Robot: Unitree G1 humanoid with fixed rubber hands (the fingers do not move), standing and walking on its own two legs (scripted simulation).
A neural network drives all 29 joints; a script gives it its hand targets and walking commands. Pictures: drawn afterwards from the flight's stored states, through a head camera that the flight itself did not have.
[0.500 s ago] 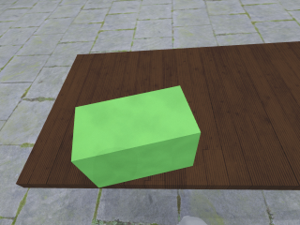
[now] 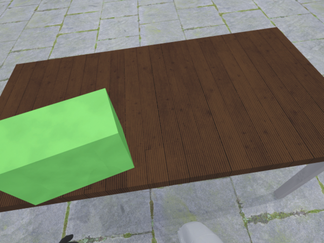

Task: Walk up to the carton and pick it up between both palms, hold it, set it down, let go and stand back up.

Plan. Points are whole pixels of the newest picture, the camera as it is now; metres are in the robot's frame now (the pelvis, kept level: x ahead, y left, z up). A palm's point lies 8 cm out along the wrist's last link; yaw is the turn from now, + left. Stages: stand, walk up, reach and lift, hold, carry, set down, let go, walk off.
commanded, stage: walk up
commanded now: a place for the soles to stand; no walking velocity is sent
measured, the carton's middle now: (69, 147) +0.39 +0.26 -0.01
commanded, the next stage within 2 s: none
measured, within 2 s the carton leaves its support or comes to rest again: neither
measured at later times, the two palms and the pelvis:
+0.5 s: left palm out of the picture +0.01 +0.27 -0.07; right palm out of the picture +0.02 -0.33 -0.18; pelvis -0.02 -0.05 -0.01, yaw -1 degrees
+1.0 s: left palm out of the picture -0.04 +0.47 -0.12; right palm out of the picture -0.03 -0.16 -0.14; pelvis -0.10 +0.15 -0.02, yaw +5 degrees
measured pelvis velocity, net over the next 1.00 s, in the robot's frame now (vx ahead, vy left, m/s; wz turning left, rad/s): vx -0.10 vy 0.15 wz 0.09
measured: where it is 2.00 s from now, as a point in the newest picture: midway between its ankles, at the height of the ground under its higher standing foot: outside the picture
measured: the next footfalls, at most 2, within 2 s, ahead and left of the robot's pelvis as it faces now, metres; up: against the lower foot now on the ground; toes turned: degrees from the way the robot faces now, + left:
right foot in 0.06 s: +0.02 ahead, -0.15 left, +0.00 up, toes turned +4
left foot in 0.82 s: +0.02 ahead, +0.25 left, +0.00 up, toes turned -5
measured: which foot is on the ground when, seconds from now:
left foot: down 0.00-0.06, up 0.08-0.80, down 0.82-1.00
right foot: up 0.00-0.04, down 0.06-0.82, up 0.84-1.00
